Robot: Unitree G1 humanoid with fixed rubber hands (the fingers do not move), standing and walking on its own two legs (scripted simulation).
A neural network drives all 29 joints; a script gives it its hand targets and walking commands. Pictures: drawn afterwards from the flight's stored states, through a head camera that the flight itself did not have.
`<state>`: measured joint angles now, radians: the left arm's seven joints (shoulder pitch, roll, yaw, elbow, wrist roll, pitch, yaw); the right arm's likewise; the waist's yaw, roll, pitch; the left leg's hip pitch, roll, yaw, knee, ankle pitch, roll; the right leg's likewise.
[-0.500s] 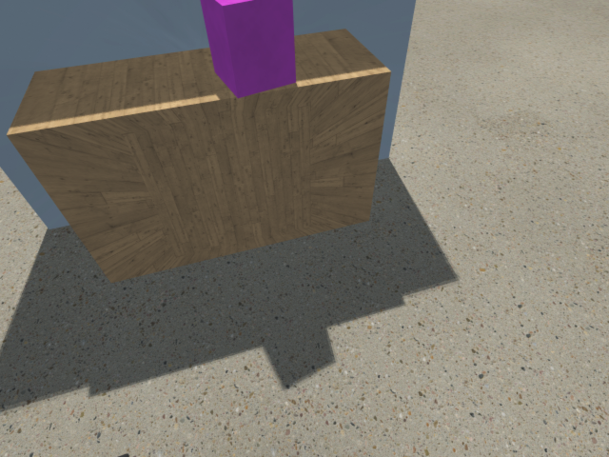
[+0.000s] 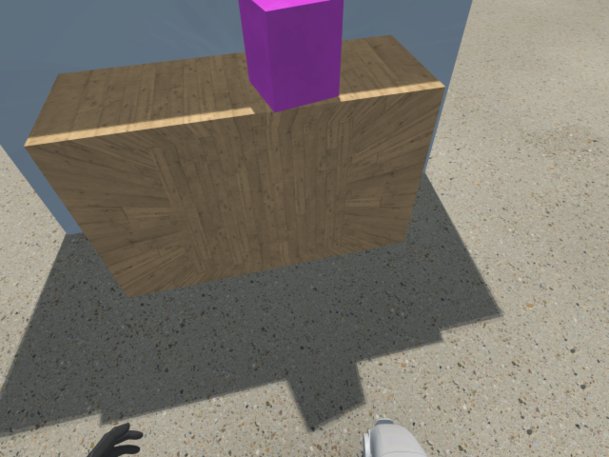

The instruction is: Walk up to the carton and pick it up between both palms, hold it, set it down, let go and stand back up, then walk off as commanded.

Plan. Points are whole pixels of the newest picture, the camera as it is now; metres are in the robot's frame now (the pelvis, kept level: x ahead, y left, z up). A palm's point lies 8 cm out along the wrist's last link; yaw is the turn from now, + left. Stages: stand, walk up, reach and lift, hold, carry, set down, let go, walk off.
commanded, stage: walk up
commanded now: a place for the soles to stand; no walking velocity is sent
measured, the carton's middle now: (290, 44) +1.11 +0.00 +0.07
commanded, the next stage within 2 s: none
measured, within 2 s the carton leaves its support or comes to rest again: neither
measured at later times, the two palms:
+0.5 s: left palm (105, 419) +0.21 +0.29 -0.06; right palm (496, 273) +0.40 -0.32 -0.06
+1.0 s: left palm (171, 237) +0.53 +0.26 -0.06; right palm (505, 240) +0.51 -0.40 -0.10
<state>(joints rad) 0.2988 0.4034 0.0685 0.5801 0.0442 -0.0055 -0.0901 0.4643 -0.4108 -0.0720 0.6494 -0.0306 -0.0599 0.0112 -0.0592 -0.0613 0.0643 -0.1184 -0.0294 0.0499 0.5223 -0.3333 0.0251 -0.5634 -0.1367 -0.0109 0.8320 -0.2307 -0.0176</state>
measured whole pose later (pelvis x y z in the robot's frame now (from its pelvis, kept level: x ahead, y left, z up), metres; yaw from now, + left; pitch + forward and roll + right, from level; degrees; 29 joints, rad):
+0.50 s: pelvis +0.22 -0.04 +0.00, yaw +7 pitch -4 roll -1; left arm 0.48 0.47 0.07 0.54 0.04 -0.05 -0.03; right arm 0.30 -0.43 -0.07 0.53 -0.02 0.00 0.07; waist 0.08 0.02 0.07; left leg -0.49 0.07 0.02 0.73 -0.22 0.01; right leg -0.13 -0.07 -0.19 0.58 -0.38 0.00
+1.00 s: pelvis +0.43 -0.07 -0.02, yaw +7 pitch -5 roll +2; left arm 0.31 0.46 0.08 0.51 0.03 0.01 -0.08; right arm 0.47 -0.50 -0.06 0.56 -0.02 -0.03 0.00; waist -0.06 0.01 0.08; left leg -0.15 0.09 0.03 0.75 -0.51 -0.03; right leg -0.45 -0.08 -0.04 0.75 -0.20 -0.02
